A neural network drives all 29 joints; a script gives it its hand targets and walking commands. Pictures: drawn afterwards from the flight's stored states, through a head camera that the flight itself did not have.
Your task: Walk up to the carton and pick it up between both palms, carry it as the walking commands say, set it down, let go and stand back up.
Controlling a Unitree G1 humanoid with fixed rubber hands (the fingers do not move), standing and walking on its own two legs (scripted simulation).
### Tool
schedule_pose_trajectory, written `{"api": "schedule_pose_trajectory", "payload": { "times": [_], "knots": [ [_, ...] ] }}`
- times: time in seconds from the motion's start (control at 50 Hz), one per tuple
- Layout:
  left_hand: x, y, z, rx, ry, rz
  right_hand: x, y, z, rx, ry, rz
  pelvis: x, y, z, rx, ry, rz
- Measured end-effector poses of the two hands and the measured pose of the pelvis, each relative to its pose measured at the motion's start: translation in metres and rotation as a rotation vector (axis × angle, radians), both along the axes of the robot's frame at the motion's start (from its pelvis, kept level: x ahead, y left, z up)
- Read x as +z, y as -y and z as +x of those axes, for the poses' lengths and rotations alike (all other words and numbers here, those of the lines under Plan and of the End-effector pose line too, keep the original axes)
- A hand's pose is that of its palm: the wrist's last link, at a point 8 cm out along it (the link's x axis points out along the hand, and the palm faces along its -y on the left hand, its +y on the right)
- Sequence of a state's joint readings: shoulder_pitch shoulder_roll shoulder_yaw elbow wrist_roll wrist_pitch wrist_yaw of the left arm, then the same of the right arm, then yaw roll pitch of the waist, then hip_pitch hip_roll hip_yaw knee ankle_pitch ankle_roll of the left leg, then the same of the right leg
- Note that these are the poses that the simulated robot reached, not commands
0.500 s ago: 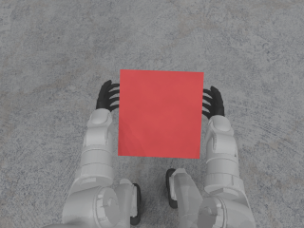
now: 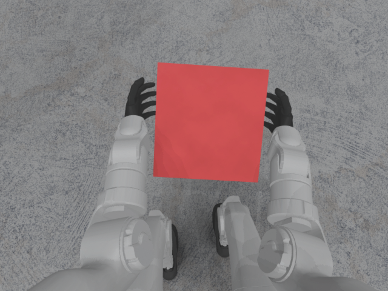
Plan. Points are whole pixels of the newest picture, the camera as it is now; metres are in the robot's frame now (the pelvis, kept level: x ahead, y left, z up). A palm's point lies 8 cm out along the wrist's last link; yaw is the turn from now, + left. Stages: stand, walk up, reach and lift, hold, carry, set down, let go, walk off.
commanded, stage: set down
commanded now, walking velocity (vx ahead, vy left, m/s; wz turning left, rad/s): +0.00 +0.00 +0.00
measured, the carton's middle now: (206, 122) +0.45 -0.07 -0.15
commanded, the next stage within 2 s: none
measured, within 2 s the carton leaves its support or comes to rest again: neither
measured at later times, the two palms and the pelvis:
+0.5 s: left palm (145, 118) +0.47 +0.08 -0.14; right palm (267, 127) +0.43 -0.21 -0.15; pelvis -0.02 +0.00 -0.07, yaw +1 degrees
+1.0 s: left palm (155, 120) +0.50 +0.07 -0.23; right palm (260, 125) +0.46 -0.23 -0.25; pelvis -0.03 -0.01 -0.14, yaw +2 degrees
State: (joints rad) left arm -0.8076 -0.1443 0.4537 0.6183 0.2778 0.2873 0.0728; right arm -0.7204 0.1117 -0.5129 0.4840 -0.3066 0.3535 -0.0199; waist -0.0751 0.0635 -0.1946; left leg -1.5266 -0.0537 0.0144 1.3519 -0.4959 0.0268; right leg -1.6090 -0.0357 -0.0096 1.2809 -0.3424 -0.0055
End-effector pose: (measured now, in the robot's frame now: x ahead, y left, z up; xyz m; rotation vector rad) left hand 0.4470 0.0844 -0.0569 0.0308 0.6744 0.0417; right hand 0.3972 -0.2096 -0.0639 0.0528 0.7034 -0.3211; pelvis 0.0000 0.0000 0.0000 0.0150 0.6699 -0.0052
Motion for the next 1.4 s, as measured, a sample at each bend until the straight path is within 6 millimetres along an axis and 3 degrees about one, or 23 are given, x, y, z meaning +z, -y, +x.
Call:
{"api": "schedule_pose_trajectory", "payload": {
  "times": [0.36, 0.72, 1.08, 1.4],
  "knots": [
    [-0.062, 0.002, 0.02, 0.012, 0.01, 0.008, -0.065, 0.001, 0.02, 0.014, -0.009, -0.003, -0.054, -0.005, -0.011, 0.009, -0.07, -0.001],
    [-0.122, 0.01, 0.04, 0.001, 0.007, 0.027, -0.127, 0.011, 0.043, 0.04, -0.02, -0.014, -0.105, 0.003, -0.026, 0.019, -0.107, 0.007],
    [-0.191, 0.017, 0.058, -0.006, -0.001, 0.032, -0.196, 0.02, 0.066, 0.065, -0.024, -0.01, -0.148, 0.014, -0.032, 0.019, -0.121, 0.019],
    [-0.248, 0.02, 0.073, -0.019, -0.008, 0.027, -0.251, 0.025, 0.081, 0.083, -0.033, -0.017, -0.182, 0.012, -0.031, 0.018, -0.103, 0.017]
  ]
}}
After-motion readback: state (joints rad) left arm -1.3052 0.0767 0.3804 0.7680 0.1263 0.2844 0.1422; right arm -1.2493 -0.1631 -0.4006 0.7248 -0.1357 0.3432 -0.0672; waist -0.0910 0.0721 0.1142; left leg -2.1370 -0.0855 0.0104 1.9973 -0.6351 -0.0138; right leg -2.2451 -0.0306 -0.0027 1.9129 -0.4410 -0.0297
